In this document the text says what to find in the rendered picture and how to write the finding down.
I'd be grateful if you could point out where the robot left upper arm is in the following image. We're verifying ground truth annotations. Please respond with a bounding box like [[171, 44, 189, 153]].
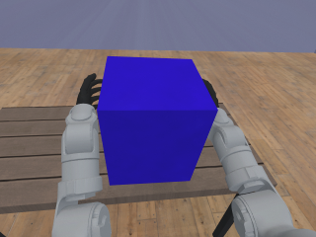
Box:
[[52, 201, 112, 237]]

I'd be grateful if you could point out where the table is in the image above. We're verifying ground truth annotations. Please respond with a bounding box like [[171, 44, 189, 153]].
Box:
[[0, 103, 277, 237]]

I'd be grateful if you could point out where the carton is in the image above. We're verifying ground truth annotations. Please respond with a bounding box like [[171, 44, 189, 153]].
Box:
[[97, 56, 218, 186]]

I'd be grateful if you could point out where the right robot hand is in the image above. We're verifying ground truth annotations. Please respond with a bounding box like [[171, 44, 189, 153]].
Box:
[[202, 79, 219, 108]]

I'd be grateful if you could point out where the right robot forearm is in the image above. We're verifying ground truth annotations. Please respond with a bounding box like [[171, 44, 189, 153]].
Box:
[[207, 108, 293, 225]]

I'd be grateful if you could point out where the left robot hand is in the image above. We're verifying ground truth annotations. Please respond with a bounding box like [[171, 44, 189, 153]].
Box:
[[76, 73, 103, 110]]

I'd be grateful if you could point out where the left robot forearm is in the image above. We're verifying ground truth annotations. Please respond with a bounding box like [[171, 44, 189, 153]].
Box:
[[51, 104, 103, 237]]

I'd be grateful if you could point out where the robot right upper arm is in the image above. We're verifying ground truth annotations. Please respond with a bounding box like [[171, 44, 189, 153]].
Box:
[[231, 190, 316, 237]]

